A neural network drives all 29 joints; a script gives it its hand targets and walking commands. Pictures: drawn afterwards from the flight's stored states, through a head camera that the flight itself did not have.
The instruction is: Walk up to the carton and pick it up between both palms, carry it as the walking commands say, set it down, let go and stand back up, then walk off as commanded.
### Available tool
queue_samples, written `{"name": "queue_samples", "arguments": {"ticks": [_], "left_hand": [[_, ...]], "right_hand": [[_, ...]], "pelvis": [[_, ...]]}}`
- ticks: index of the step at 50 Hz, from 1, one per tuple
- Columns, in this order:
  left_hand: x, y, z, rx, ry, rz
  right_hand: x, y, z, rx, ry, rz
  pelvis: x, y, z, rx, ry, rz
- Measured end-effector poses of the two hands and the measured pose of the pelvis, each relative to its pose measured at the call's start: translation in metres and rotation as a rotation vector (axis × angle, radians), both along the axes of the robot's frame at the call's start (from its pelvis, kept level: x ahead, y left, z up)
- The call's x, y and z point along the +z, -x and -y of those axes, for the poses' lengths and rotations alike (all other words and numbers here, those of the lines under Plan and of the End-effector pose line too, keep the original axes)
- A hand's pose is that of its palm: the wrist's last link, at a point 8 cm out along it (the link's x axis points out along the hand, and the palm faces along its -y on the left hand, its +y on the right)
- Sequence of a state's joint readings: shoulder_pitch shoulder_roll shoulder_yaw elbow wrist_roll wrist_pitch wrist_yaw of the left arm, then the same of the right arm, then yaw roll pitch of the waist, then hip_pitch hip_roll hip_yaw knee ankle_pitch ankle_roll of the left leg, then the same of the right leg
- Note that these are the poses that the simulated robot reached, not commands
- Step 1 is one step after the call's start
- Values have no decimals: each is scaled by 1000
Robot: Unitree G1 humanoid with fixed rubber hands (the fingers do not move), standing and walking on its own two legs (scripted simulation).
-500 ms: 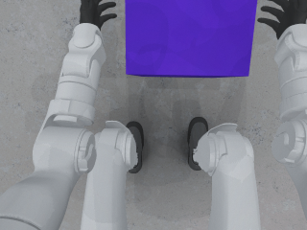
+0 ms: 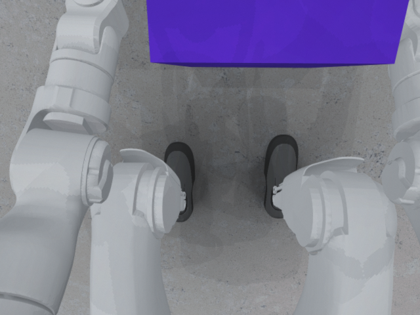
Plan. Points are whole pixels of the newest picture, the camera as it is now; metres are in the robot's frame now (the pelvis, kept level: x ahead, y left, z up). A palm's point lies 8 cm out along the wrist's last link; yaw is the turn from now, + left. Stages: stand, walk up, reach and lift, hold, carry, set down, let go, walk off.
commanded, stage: reach and lift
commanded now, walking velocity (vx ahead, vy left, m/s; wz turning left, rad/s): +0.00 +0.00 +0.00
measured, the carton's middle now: out of the picture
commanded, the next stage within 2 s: none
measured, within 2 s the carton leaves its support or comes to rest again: leaves its support in 1.56 s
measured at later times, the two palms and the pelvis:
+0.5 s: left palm out of the picture +0.55 +0.12 -0.17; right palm out of the picture +0.53 -0.23 -0.19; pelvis +0.00 +0.00 +0.00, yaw +0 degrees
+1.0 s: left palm out of the picture +0.55 +0.12 -0.17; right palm out of the picture +0.54 -0.23 -0.18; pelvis +0.00 +0.00 +0.00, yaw +0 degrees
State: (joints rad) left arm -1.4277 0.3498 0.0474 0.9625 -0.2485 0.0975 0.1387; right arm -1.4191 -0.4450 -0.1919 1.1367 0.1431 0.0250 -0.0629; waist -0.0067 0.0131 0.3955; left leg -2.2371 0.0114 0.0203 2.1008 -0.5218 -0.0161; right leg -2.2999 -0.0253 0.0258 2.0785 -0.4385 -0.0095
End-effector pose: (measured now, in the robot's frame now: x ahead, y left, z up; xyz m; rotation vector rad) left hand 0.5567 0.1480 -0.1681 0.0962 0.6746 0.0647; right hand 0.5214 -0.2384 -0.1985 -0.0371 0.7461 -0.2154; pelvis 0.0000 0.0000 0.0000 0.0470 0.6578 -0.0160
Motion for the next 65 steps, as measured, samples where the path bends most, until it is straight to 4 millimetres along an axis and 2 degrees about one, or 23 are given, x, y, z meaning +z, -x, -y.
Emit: {"name": "queue_samples", "arguments": {"ticks": [13, 26, 44, 52, 65], "left_hand": [[4, 3, 9, 0, 10, -17], [-1, 5, 25, -25, 33, -37], [0, 6, 26, -8, 18, -31], [-1, 6, 26, 64, 91, -44], [-1, 4, 25, 50, 108, -51]], "right_hand": [[14, -7, 2, 2, -5, 13], [13, -10, -6, 42, -5, -3], [16, -13, -13, 77, -6, -1], [18, -15, -13, 77, -11, -12], [18, -17, -12, 56, -58, -45]], "pelvis": [[0, 3, 1, -2, -2, 42], [1, 0, 1, -1, -1, 33], [2, 1, 1, -1, 0, 39], [1, 0, 1, 1, 0, 29], [-7, -2, 0, 3, 2, 9]]}}
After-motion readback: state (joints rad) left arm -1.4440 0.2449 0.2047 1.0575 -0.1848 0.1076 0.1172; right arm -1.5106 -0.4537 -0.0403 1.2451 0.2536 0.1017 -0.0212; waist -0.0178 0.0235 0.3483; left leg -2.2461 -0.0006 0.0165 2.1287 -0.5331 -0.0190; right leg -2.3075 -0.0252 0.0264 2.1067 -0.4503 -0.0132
